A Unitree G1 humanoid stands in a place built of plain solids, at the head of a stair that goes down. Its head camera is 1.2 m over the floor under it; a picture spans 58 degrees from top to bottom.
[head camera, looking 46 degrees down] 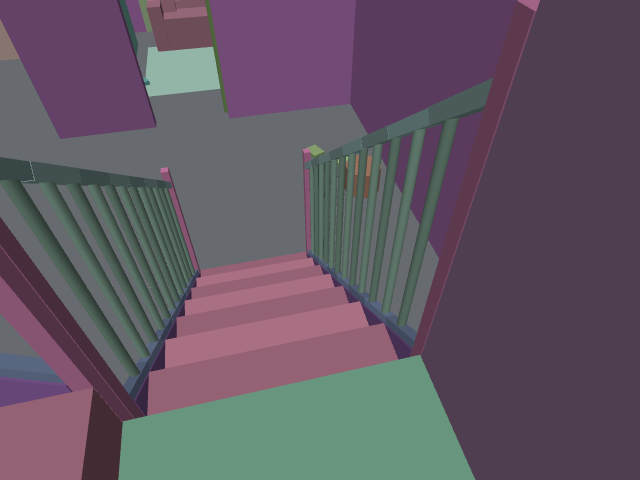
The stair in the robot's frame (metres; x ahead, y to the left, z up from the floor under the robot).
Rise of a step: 0.21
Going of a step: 0.26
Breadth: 0.87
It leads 13 degrees to the left of straight ahead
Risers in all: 8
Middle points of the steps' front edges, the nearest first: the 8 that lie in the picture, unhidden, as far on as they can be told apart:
0.57 0.12 0.00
0.82 0.18 -0.21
1.08 0.24 -0.42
1.34 0.30 -0.64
1.59 0.36 -0.85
1.85 0.42 -1.06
2.10 0.48 -1.28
2.36 0.54 -1.49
